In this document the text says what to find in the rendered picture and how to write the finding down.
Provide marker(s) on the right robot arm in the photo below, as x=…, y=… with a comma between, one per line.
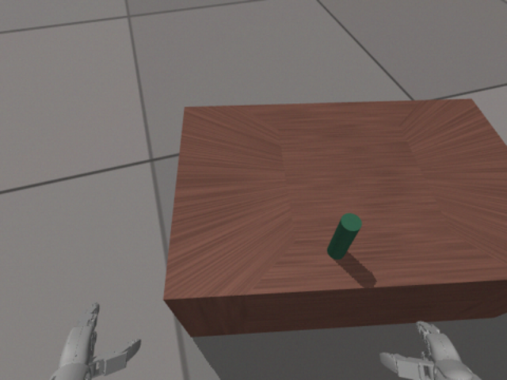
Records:
x=451, y=369

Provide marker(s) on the left robot hand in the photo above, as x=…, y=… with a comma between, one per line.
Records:
x=79, y=347

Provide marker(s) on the left robot arm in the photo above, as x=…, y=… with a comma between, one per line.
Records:
x=72, y=371

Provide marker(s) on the right robot hand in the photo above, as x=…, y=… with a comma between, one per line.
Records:
x=438, y=347

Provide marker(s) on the can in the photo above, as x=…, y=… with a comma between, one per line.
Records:
x=344, y=235

